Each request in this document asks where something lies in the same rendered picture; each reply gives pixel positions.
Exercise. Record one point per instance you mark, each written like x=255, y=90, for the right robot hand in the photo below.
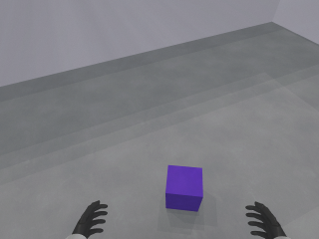
x=270, y=225

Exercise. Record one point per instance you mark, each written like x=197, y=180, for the left robot hand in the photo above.
x=86, y=221

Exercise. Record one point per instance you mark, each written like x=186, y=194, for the carton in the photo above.
x=184, y=188

